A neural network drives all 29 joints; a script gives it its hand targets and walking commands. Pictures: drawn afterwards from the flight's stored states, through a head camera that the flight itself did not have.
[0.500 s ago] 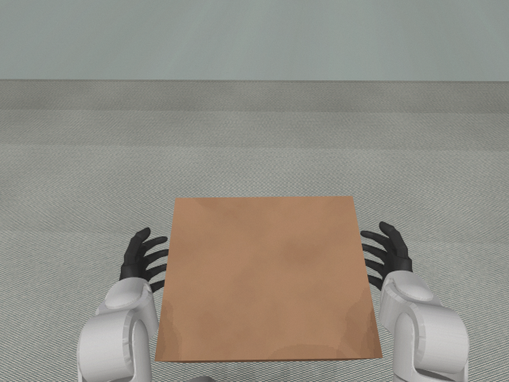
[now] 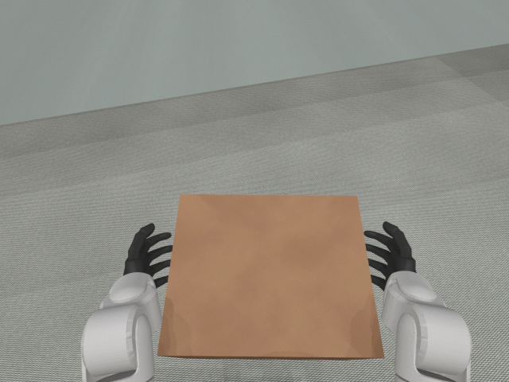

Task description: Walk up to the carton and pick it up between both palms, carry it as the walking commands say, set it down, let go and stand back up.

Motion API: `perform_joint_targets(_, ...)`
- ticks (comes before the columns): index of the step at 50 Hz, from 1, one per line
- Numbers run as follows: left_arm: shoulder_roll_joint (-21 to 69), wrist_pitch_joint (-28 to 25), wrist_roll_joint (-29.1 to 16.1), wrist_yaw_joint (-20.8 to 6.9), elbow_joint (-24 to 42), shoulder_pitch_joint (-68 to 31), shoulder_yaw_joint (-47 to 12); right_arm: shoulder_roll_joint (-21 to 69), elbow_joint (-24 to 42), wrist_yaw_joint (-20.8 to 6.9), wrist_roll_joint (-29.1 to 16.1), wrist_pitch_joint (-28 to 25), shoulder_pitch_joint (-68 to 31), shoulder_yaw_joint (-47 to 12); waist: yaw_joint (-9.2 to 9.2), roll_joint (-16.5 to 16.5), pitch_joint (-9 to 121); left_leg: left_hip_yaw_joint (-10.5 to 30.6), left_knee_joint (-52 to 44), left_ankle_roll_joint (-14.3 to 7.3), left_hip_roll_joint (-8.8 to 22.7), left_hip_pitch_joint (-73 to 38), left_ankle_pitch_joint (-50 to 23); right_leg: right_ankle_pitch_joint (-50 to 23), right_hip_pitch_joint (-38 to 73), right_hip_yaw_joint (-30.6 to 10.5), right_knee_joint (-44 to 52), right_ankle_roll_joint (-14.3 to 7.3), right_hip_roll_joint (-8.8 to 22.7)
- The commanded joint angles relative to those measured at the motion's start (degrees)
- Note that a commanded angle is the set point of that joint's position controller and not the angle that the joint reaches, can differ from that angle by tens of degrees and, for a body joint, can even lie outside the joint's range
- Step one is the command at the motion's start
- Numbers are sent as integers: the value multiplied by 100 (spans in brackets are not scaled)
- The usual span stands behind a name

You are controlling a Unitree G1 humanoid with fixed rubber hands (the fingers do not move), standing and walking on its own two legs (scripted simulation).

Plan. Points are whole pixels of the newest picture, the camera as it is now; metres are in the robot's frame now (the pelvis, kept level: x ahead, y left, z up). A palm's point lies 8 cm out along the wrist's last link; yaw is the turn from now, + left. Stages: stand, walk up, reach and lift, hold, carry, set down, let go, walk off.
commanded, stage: carry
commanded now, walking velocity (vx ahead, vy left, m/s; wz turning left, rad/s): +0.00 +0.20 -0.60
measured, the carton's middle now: (267, 281) +0.27 -0.01 +0.01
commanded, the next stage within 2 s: none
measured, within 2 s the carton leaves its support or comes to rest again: neither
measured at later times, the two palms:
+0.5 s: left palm (115, 259) +0.27 +0.20 +0.10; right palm (376, 336) +0.16 -0.12 +0.10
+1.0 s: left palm (99, 242) +0.30 +0.24 +0.10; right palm out of the picture +0.10 -0.04 +0.10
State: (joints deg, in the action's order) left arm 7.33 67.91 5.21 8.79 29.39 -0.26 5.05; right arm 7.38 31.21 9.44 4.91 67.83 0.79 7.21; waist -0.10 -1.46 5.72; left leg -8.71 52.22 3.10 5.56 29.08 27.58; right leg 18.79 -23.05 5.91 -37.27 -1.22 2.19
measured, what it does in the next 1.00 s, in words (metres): steps to the left, turning right: left foot, then right foot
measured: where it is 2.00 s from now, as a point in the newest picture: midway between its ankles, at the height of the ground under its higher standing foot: outside the picture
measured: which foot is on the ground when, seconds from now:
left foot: up 0.00-0.20, down 0.22-0.52, up 0.54-0.80, down 0.82-1.00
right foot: down 0.00-0.22, up 0.24-0.50, down 0.52-0.82, up 0.84-1.00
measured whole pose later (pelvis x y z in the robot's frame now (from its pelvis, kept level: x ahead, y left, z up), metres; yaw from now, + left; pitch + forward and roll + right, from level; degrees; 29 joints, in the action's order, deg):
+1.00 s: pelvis +0.01 +0.23 +0.01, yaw -37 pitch +4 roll -2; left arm 7.3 70.1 5.4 9.1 33.7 0.4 5.3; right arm 7.5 32.7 8.6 5.3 67.2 1.9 5.9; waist -1.6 0.6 3.7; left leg -10.4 33.2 -0.8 6.7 21.8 15.2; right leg 27.8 -30.0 5.7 -55.5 1.7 2.2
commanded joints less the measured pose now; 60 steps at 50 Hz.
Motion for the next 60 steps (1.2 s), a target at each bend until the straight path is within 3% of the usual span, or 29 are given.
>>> perform_joint_targets(1, 4832, -72, -2193, -1418, 737, -2219, -4075, 5038, 638, -1403, -2375, -72, -2826, -4708, -51, 1055, 1157, 876, 1101, 195, 179, 1154, -88, -3888, 1916, -2206, 1220, -722, 1912)
perform_joint_targets(3, 5047, -174, -2192, -1430, 975, -2435, -4119, 5306, 752, -1449, -2481, -166, -2931, -4758, -54, 1087, 1101, 723, 754, 196, 33, 777, -511, -3078, 1522, -1705, 1251, -559, 1504)
perform_joint_targets(10, 4661, -112, -2098, -1336, 1119, -2136, -4273, 4938, 661, -1359, -2285, -125, -2235, -4523, -29, 1282, 1412, 142, -2574, 63, -456, -1397, -814, -1669, 509, -1587, 906, -248, 986)
perform_joint_targets(11, 4601, -80, -2093, -1320, 1095, -2127, -4321, 4868, 596, -1351, -2236, -101, -2172, -4456, -21, 852, 1485, 384, -3010, 6, -57, -2009, -825, -1220, 42, -1312, 491, -109, 710)
perform_joint_targets(13, 4548, 22, -2073, -1337, 1148, -2277, -4441, 4684, 522, -1361, -2153, -98, -2052, -4291, 49, -1988, 1272, 2752, -3744, -980, 2258, -2206, -1455, 1580, -1684, -107, -1693, 281, -276)
perform_joint_targets(14, 4582, 62, -2129, -1362, 1031, -2412, -4457, 4675, 562, -1368, -2156, -93, -2090, -4243, 5, -1680, 1150, 2294, -3508, -1151, 2103, -1861, -1827, 1710, -1531, -267, -2510, 213, 44)
perform_joint_targets(17, 4879, 18, -2393, -1427, 1087, -2811, -4598, 4848, 655, -1395, -2094, -150, -2324, -4159, 13, -1060, 935, 680, -3194, -750, 1140, -1503, -1960, 873, -1098, -123, -2450, 251, 182)
perform_joint_targets(22, 4680, 63, -2292, -1349, 862, -2448, -4390, 4650, 692, -1345, -2094, -85, -2160, -4255, 78, -914, 1220, 508, -2561, -954, 1249, -2033, -2843, 825, -405, 232, -665, 229, -35)
perform_joint_targets(24, 4609, 107, -2207, -1348, 671, -2224, -4244, 4540, 610, -1322, -2072, -29, -2089, -4282, -18, -672, 1244, 245, -2083, -766, 1188, -1912, -2926, -30, 188, 377, 706, 186, -75)
perform_joint_targets(25, 4584, 123, -2195, -1356, 564, -2158, -4184, 4495, 535, -1317, -2058, -10, -2082, -4271, -48, -330, 1206, 7, -1592, -509, 1103, -1444, -2926, -575, 798, 84, 1391, 174, 266)
perform_joint_targets(26, 4532, 134, -2185, -1369, 445, -2002, -4105, 4460, 464, -1303, -2053, 12, -2140, -4263, -110, 419, 1138, 52, -946, -197, 876, -208, -1838, -1591, 1746, -1198, 1619, 37, 1130)
perform_joint_targets(27, 4426, 89, -2132, -1363, 386, -1903, -3997, 4384, 757, -1332, -2125, 59, -2393, -4482, -137, 2323, 980, -96, -161, 81, -34, 1269, 408, -4253, 2332, -3377, 1565, -774, 2508)
perform_joint_targets(28, 4589, 67, -2195, -1371, 534, -1919, -4105, 4610, 635, -1349, -2178, 52, -2419, -4505, -79, 1752, 1104, 644, 747, 135, 198, 1417, 603, -5025, 2353, -3193, 1324, -1106, 2478)
perform_joint_targets(30, 4804, -40, -2180, -1417, 710, -2180, -4108, 4910, 699, -1421, -2327, -35, -2771, -4681, -52, 1007, 1188, 956, 1166, 144, 212, 1262, 4, -3809, 2133, -2363, 1270, -858, 2014)
perform_joint_targets(33, 5096, -166, -2173, -1434, 1033, -2440, -4158, 5258, 864, -1491, -2477, -158, -2922, -4752, -56, 1001, 1098, 729, 711, 142, -26, 748, -520, -2858, 1519, -1735, 1327, -632, 1488)
perform_joint_targets(38, 4816, -121, -2095, -1367, 1165, -2191, -4231, 4991, 846, -1424, -2364, -129, -2455, -4618, -73, 1442, 1246, 432, -1305, 32, -373, -534, -541, -1851, 888, -1767, 1325, -401, 1188)
perform_joint_targets(40, 4673, -60, -2089, -1335, 1147, -2154, -4327, 4857, 718, -1400, -2266, -77, -2184, -4491, -18, 1135, 1343, 134, -2699, 30, -438, -1517, -785, -1604, 449, -1551, 840, -254, 870)
perform_joint_targets(41, 4621, -23, -2086, -1320, 1114, -2149, -4363, 4771, 662, -1393, -2220, -48, -2149, -4429, -18, 518, 1413, 589, -3133, -50, 135, -2093, -765, -1079, -46, -1193, 230, -127, 531)
perform_joint_targets(42, 4573, 31, -2049, -1316, 1121, -2097, -4382, 4559, 653, -1393, -2162, -21, -2098, -4361, 38, -1227, 1334, 2440, -3675, -551, 1784, -2439, -1525, 608, -1325, -485, -1039, 240, -222)
perform_joint_targets(43, 4562, 77, -2054, -1336, 1079, -2254, -4421, 4589, 658, -1415, -2183, -35, -2079, -4306, 15, -1927, 1259, 2569, -3521, -1113, 2261, -2156, -1913, 1830, -1623, -166, -2205, 236, -245)
perform_joint_targets(45, 4790, 89, -2279, -1423, 1085, -2683, -4551, 4689, 670, -1445, -2116, -58, -2197, -4193, 8, -1180, 932, 1438, -3277, -1009, 1587, -1468, -2104, 1348, -1243, -255, -2799, 186, 72)
perform_joint_targets(47, 4938, 45, -2431, -1438, 1137, -2876, -4635, 4805, 754, -1437, -2093, -114, -2307, -4169, 14, -1122, 934, 584, -3145, -764, 1088, -1486, -1945, 842, -958, -70, -2356, 263, 97)
perform_joint_targets(52, 4735, 91, -2298, -1383, 856, -2458, -4381, 4597, 798, -1384, -2075, -56, -2134, -4279, 78, -892, 1187, 524, -2536, -986, 1269, -2030, -2824, 861, -296, 218, -493, 215, -92)
perform_joint_targets(54, 4693, 133, -2212, -1389, 649, -2239, -4223, 4505, 713, -1364, -2046, -2, -2084, -4300, -26, -575, 1204, 176, -1960, -710, 1165, -1782, -2873, -198, 462, 346, 1098, 187, -48)
perform_joint_targets(55, 4678, 145, -2192, -1400, 547, -2149, -4149, 4482, 643, -1357, -2039, 16, -2105, -4285, -60, -92, 1132, 14, -1399, -415, 1032, -1012, -2592, -643, 1245, -312, 1588, 133, 475)
perform_joint_targets(56, 4579, 141, -2163, -1398, 462, -2016, -4068, 4452, 645, -1353, -2016, 55, -2094, -4321, -111, 1202, 962, -29, -652, -41, 523, 656, -793, -2014, 2205, -2276, 1844, -216, 1752)
perform_joint_targets(57, 4584, 84, -2096, -1399, 439, -1922, -3967, 4506, 938, -1382, -2150, 78, -2510, -4563, -106, 2396, 912, 259, 331, 86, 17, 1425, 696, -4255, 2251, -3738, 1594, -1031, 2655)
perform_joint_targets(58, 4695, 77, -2157, -1409, 612, -2003, -4085, 4725, 698, -1393, -2176, 76, -2454, -4545, -61, 1456, 1053, 842, 1059, 143, 192, 1440, 489, -4436, 2346, -3073, 1347, -1087, 2324)
perform_joint_targets(60, 4928, -39, -2113, -1448, 762, -2234, -4062, 5008, 838, -1482, -2365, -21, -2885, -4741, -45, 939, 1076, 976, 1352, 146, 167, 1316, -238, -3309, 2089, -2233, 1330, -791, 1802)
